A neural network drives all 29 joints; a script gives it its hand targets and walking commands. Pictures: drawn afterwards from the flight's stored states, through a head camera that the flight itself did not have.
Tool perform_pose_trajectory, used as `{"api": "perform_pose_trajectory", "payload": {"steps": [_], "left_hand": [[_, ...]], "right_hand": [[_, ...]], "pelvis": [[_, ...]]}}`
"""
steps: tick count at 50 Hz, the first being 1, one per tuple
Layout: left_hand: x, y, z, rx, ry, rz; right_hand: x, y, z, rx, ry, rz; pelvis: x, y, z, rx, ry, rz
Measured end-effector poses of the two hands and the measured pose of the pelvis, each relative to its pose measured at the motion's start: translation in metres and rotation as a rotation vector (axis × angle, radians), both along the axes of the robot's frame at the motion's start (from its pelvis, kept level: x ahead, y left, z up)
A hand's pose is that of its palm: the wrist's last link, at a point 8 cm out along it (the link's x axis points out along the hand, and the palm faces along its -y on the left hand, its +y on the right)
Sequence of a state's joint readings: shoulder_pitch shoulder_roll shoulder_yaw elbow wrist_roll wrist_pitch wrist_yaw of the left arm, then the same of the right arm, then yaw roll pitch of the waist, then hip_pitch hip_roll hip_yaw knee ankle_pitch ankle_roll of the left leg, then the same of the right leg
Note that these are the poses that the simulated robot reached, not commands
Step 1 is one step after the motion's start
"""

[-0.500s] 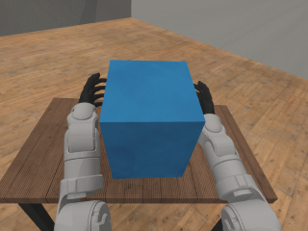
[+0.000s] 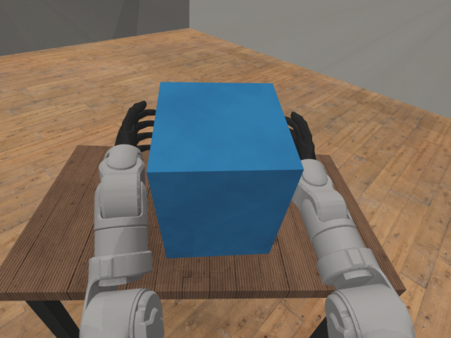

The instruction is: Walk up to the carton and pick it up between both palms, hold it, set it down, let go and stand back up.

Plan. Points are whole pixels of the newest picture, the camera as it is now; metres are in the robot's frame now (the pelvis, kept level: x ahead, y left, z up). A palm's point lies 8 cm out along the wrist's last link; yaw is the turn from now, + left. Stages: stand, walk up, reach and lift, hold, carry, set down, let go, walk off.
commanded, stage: reach and lift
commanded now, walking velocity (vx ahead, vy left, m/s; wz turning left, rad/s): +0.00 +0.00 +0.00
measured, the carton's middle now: (218, 173) +0.38 +0.00 +0.15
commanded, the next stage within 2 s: hold in 0.06 s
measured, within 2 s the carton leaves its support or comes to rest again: neither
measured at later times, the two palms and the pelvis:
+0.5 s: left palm (118, 138) +0.35 +0.16 +0.24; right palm (302, 147) +0.36 -0.13 +0.22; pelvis -0.01 +0.00 +0.00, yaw -1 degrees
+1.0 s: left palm (121, 137) +0.35 +0.15 +0.24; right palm (304, 145) +0.36 -0.14 +0.23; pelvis +0.00 +0.00 +0.00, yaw +0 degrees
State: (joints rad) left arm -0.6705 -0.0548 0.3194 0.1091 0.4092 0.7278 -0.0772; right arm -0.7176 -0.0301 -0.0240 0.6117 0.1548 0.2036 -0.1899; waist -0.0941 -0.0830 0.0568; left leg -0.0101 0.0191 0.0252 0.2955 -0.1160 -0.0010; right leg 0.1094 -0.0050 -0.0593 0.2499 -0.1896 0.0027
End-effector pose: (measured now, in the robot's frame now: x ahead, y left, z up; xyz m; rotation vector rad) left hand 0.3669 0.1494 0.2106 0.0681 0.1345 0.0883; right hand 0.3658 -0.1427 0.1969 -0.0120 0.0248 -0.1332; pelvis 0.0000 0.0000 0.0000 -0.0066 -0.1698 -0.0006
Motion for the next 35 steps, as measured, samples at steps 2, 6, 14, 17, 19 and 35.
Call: {"api": "perform_pose_trajectory", "payload": {"steps": [2,6,14,17,19,35], "left_hand": [[0.000,0.000,0.006,0.000,-0.012,0.002],[0.001,-0.001,0.018,-0.001,-0.028,0.005],[-0.008,0.000,0.028,-0.013,-0.043,0.008],[-0.013,0.002,0.028,-0.022,-0.039,0.012],[-0.015,0.004,0.028,-0.027,-0.030,0.016],[-0.004,0.004,0.028,-0.018,-0.004,0.012]], "right_hand": [[0.001,0.000,0.005,-0.001,-0.011,0.000],[0.002,-0.001,0.014,-0.001,-0.026,-0.001],[-0.004,0.000,0.025,0.012,-0.040,0.004],[-0.008,0.002,0.027,0.011,-0.034,0.011],[-0.008,0.004,0.027,0.010,-0.025,0.013],[0.000,0.004,0.023,0.026,0.006,0.010]], "pelvis": [[0.000,0.000,0.000,0.000,0.002,0.000],[0.000,-0.001,0.000,0.001,-0.004,0.000],[0.002,0.000,0.000,0.000,-0.028,-0.005],[0.000,0.000,-0.001,0.000,-0.036,-0.007],[-0.001,-0.001,-0.001,0.001,-0.037,-0.008],[-0.005,-0.002,0.000,0.002,0.001,-0.006]]}}
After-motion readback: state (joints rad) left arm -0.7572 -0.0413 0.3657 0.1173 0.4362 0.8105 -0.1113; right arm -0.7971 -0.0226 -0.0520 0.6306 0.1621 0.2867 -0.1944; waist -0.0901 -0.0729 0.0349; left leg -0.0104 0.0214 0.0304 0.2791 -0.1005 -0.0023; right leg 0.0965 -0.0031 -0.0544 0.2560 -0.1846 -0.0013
